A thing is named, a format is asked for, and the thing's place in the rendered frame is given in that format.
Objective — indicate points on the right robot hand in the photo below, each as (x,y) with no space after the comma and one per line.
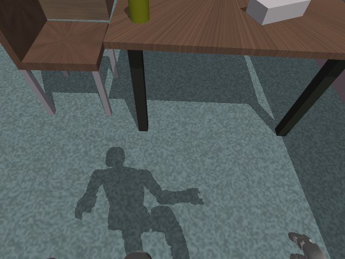
(310,250)

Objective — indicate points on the chair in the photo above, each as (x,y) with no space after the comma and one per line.
(34,43)

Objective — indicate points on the table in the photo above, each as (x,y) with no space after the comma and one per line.
(224,27)

